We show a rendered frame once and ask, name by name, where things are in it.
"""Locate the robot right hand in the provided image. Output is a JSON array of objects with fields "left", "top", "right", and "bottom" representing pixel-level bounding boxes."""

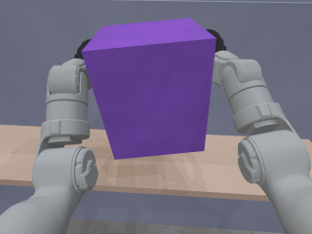
[{"left": 207, "top": 29, "right": 226, "bottom": 53}]

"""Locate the carton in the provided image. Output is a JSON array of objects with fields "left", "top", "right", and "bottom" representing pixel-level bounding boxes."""
[{"left": 81, "top": 18, "right": 216, "bottom": 160}]

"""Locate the left robot upper arm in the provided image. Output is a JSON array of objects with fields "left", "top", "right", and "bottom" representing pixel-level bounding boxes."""
[{"left": 0, "top": 146, "right": 98, "bottom": 234}]

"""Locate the left robot forearm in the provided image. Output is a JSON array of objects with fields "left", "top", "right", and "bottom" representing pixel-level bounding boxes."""
[{"left": 31, "top": 58, "right": 92, "bottom": 187}]

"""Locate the table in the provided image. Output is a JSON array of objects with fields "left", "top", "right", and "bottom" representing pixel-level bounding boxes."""
[{"left": 0, "top": 125, "right": 312, "bottom": 234}]

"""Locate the robot left hand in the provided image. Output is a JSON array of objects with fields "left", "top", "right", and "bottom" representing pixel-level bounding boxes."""
[{"left": 74, "top": 39, "right": 92, "bottom": 59}]

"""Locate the right robot forearm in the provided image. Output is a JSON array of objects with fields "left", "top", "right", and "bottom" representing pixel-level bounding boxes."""
[{"left": 212, "top": 51, "right": 311, "bottom": 171}]

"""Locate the right robot upper arm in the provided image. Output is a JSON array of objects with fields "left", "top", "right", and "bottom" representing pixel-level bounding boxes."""
[{"left": 238, "top": 129, "right": 312, "bottom": 234}]

